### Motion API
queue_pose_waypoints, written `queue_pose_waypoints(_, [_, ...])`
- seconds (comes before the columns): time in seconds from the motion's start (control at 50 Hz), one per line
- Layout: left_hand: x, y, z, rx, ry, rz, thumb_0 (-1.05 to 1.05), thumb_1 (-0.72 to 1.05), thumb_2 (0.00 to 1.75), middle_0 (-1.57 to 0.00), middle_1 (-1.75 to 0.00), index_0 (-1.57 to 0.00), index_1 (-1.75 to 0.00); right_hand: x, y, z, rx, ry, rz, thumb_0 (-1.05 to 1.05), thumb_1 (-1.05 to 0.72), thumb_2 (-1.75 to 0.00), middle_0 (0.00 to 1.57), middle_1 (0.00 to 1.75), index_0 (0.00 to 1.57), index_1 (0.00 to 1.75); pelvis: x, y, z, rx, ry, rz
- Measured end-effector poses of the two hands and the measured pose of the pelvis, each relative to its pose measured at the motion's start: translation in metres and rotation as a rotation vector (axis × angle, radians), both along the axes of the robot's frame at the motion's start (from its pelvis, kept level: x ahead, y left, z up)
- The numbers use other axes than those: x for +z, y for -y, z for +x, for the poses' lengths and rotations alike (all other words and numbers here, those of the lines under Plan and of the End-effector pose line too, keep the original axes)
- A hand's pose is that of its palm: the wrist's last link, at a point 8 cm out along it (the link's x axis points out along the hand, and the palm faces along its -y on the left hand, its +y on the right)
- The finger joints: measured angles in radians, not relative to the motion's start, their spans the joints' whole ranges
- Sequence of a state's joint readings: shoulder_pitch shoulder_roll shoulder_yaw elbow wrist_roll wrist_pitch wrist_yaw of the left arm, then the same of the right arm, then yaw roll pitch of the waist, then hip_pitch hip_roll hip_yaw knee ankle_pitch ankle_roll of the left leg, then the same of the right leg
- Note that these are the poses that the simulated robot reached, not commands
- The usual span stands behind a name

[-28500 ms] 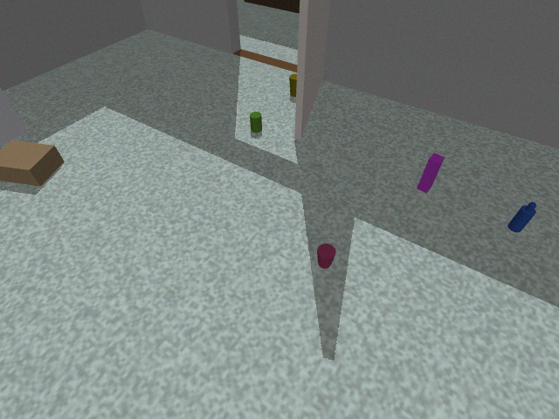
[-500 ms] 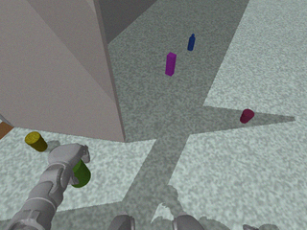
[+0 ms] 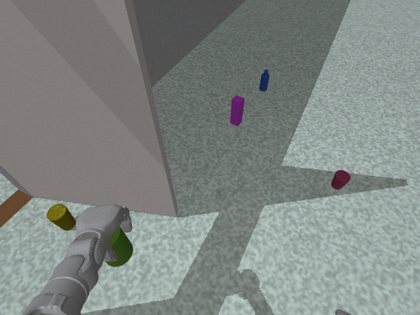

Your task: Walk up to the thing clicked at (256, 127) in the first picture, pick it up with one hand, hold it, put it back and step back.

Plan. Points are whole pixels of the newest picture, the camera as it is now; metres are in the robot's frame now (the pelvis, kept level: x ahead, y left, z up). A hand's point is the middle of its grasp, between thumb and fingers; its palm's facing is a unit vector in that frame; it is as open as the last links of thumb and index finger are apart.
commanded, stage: hold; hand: left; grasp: from above
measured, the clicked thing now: (111, 243) +0.32 +0.24 -0.12
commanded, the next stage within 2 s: crouch in 1.84 s
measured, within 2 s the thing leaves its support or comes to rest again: neither
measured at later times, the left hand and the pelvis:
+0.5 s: hand (105, 231) +0.31 +0.22 -0.03, palm faces -0.45 -0.06 -0.89, open 8.4 cm; pelvis +0.01 +0.00 +0.02, yaw +0 degrees
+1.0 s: hand (103, 241) +0.29 +0.21 -0.02, palm faces -0.45 -0.06 -0.89, open 8.4 cm; pelvis -0.01 -0.01 +0.02, yaw +0 degrees
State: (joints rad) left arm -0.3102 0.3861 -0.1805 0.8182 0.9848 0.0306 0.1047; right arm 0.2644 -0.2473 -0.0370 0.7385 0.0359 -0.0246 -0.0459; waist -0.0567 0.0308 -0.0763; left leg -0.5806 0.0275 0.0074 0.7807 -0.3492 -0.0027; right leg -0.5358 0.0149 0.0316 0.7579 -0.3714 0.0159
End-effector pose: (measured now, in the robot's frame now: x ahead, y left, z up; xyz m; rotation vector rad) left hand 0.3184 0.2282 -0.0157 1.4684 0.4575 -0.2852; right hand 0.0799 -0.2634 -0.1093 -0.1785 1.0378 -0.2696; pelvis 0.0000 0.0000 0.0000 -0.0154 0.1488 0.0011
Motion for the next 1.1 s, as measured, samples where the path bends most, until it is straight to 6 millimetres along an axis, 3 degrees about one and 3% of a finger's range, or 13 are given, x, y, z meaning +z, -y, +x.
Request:
queue_pose_waypoints(0.32, [0.031, 0.001, 0.011, -0.015, 0.017, 0.012, -0.02, 0.07, 0.5, -0.64, -0.67, -0.85, -0.69, 0.014, 0.0, 0.027, 0.012, 0.046, 0.021, 0.01, -0.91, -0.9, 0.2, 0.3, 0.2, 0.3, 0.012, 0.0, 0.011, -0.003, 0.044, 0.006])
queue_pose_waypoints(1.1, [0.061, 0.015, -0.027, -0.061, 0.026, 0.008, -0.02, 0.07, 0.51, -0.63, -0.66, -0.85, -0.69, 0.03, -0.003, 0.036, 0.05, 0.123, 0.047, 0.01, -0.91, -0.9, 0.2, 0.29, 0.2, 0.3, 0.025, 0.006, -0.011, -0.006, 0.139, 0.017])
